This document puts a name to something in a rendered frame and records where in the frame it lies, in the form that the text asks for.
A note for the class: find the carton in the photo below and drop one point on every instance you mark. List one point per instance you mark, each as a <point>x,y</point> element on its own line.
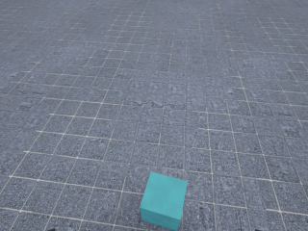
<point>163,200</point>

